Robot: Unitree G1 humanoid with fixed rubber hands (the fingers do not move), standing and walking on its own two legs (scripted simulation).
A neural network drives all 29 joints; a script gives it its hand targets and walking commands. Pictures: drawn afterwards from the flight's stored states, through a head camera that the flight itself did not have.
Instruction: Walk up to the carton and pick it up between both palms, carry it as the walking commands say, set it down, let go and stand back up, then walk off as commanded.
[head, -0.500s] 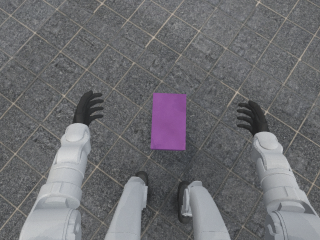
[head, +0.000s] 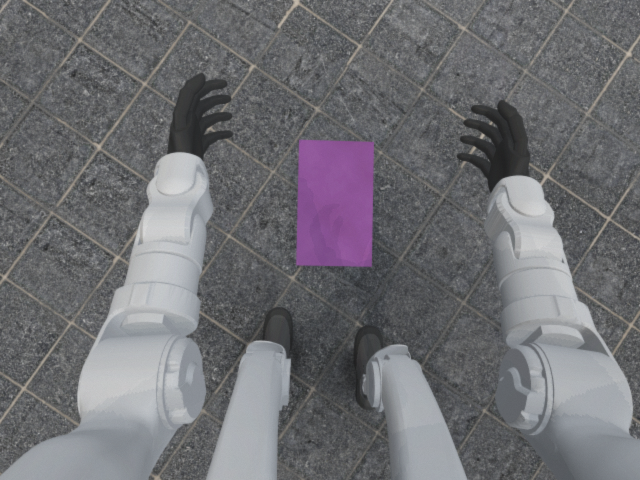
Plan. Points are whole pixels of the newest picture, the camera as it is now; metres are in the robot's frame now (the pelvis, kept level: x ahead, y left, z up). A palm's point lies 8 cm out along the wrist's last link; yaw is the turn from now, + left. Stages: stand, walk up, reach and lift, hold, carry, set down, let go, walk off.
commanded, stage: reach and lift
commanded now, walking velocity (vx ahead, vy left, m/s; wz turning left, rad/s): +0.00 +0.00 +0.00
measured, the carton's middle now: (332, 207) +0.45 -0.03 -0.58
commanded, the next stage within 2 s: none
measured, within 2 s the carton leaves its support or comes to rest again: neither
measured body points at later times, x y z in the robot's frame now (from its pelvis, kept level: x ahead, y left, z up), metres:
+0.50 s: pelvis -0.05 +0.00 -0.13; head +0.29 +0.00 +0.16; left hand +0.48 +0.16 -0.28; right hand +0.45 -0.19 -0.29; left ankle +0.07 +0.11 -0.64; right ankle +0.02 -0.12 -0.64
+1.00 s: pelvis -0.08 +0.00 -0.23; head +0.29 -0.01 +0.01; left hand +0.47 +0.15 -0.42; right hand +0.44 -0.19 -0.43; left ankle +0.07 +0.11 -0.64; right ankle +0.02 -0.12 -0.64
